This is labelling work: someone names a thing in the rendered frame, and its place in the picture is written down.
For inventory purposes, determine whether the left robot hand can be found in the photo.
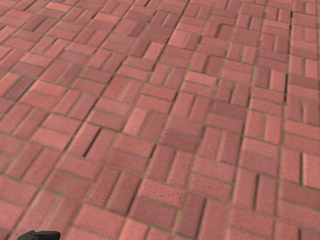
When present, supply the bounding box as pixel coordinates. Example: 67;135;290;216
17;230;61;240

